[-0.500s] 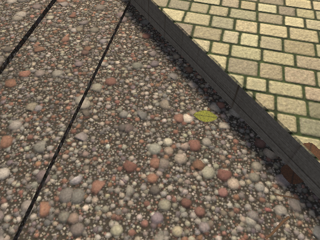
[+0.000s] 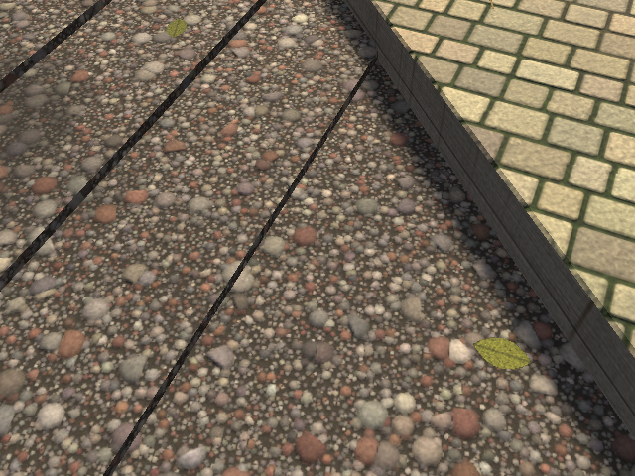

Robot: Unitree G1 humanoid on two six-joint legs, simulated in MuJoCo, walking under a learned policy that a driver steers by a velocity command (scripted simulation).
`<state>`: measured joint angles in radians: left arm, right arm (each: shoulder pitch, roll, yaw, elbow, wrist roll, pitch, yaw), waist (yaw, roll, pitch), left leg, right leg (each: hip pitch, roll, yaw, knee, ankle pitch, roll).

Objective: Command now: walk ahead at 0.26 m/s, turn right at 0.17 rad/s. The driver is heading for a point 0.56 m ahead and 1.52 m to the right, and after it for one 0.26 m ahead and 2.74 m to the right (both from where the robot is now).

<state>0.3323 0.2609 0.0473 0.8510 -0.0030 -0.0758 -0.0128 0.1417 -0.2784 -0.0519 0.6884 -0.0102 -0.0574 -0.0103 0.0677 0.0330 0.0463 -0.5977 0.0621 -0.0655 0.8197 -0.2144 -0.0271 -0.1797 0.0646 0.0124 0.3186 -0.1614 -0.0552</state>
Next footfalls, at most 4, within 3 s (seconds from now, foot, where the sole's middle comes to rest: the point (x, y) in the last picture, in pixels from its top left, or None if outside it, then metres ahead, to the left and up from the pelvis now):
0.16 left None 0.23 0.13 -0.78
0.56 right None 0.13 -0.11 -0.78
1.00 left None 0.24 0.08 -0.78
1.42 right None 0.05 -0.13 -0.78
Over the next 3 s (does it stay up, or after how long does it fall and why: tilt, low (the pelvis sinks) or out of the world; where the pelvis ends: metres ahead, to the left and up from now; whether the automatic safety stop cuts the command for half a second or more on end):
stays up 0.16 -0.32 -0.01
